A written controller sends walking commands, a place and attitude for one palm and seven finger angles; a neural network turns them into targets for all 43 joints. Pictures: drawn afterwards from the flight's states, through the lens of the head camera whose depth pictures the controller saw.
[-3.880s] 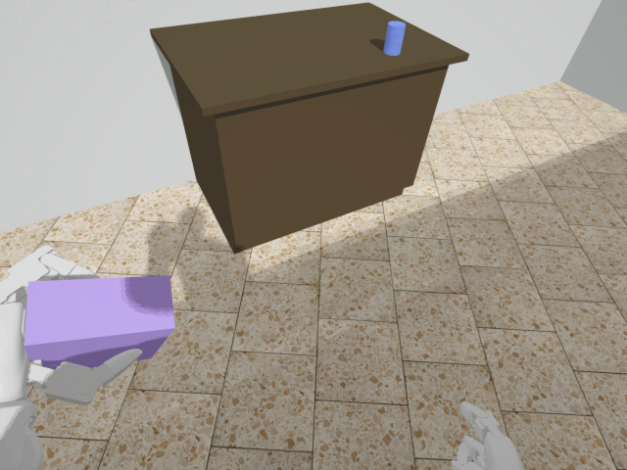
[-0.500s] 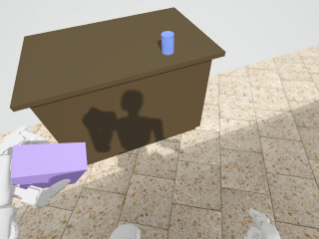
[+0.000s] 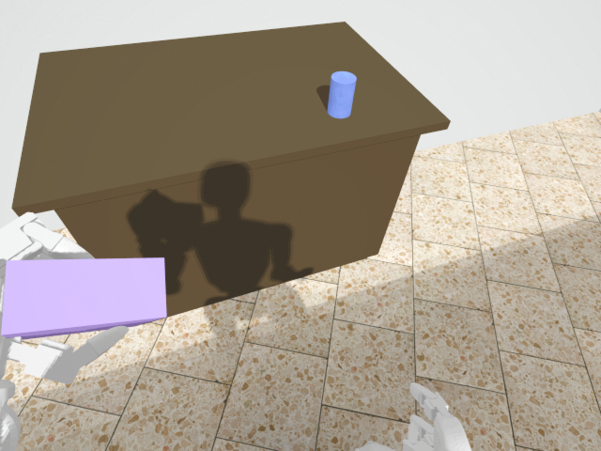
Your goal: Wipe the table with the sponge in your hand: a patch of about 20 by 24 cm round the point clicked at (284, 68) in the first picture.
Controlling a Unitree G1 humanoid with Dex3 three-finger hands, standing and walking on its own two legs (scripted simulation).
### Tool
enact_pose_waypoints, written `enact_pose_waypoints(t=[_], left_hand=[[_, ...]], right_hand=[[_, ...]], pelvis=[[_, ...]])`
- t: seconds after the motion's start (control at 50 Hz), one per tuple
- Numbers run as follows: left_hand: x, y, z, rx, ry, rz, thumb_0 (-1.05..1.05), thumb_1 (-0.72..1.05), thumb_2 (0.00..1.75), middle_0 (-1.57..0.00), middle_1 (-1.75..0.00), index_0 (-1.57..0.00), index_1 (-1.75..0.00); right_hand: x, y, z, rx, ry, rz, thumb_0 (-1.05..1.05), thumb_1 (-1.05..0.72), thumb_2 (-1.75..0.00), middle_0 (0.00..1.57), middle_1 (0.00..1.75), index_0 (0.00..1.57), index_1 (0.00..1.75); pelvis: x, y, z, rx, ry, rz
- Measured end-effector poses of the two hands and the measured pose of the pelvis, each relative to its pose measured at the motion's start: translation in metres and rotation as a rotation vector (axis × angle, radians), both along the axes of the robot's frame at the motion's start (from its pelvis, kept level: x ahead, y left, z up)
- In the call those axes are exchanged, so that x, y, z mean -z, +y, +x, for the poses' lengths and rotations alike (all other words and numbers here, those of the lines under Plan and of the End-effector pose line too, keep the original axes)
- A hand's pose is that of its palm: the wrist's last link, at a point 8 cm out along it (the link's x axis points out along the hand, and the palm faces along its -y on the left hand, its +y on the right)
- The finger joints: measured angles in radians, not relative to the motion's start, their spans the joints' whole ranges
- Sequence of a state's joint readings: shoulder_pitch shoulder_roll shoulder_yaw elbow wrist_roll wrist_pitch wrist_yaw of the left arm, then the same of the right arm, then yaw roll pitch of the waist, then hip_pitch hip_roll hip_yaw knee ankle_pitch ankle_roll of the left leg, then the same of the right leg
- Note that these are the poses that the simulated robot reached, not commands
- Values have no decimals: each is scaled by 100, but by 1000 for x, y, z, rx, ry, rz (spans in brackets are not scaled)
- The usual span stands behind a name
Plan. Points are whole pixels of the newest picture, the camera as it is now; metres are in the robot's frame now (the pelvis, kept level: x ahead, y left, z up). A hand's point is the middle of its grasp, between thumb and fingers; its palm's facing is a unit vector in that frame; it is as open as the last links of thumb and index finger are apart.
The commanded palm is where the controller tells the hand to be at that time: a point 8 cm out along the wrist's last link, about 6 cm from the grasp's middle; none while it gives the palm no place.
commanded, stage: take the last steps up to it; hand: left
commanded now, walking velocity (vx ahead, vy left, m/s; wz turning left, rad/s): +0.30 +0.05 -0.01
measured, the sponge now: (106, 299) +0.22 +0.21 +0.17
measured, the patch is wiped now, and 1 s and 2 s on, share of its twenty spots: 0.00 0.00 0.00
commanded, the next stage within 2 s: come to a stop and stand still in 1.34 s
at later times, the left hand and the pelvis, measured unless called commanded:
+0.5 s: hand (120, 215) +0.31 +0.23 +0.18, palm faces +0.37 -0.81 -0.46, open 9.5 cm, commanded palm +0.26 +0.27 +0.17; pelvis +0.10 +0.00 -0.01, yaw +0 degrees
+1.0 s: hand (163, 165) +0.41 +0.21 +0.16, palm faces +0.43 -0.77 -0.47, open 9.5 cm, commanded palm +0.35 +0.25 +0.17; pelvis +0.19 -0.03 -0.01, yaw +0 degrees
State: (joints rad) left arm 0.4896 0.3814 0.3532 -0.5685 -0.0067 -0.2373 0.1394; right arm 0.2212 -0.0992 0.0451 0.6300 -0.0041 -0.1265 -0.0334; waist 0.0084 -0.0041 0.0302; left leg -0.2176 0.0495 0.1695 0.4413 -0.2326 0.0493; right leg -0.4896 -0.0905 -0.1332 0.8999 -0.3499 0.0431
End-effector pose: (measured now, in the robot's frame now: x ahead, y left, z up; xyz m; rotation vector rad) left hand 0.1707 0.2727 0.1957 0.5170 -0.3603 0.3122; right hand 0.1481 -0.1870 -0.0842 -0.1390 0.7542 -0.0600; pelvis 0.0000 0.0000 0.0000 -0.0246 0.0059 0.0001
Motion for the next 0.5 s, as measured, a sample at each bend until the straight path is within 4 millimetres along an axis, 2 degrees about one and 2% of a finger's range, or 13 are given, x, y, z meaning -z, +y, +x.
enact_pose_waypoints(t=[0.1,0.22,0.3,0.36,0.42,0.5], left_hand=[[5,4,16,-73,73,27,-1,-44,99,-81,-134,-82,-133],[26,-12,47,-111,90,-17,-1,-44,99,-81,-134,-82,-133],[28,-26,66,-59,83,-64,-1,-44,99,-81,-134,-82,-133],[21,-31,78,-16,89,-34,-1,-44,99,-81,-134,-82,-133],[10,-27,89,11,67,12,-1,-44,99,-81,-134,-82,-133],[2,-8,101,-3,24,34,-1,-44,99,-81,-134,-82,-133]], right_hand=[[13,-12,13,4,41,2,1,-90,-90,21,30,21,30],[30,-51,42,14,51,-42,1,-90,-90,21,30,21,30],[16,-76,59,43,50,-96,1,-90,-90,20,30,20,30],[2,-88,70,74,37,-130,1,-90,-90,20,30,20,30],[-7,-91,80,88,31,-159,1,-90,-90,20,30,20,30],[-8,-81,96,99,25,-181,1,-90,-90,20,30,20,30]], pelvis=[[1,-7,20,4,6,9],[16,-22,41,-10,-12,15],[10,-24,55,-2,-15,39],[4,-23,66,0,-8,50],[2,-19,77,1,-5,57],[6,-5,98,7,-14,53]])
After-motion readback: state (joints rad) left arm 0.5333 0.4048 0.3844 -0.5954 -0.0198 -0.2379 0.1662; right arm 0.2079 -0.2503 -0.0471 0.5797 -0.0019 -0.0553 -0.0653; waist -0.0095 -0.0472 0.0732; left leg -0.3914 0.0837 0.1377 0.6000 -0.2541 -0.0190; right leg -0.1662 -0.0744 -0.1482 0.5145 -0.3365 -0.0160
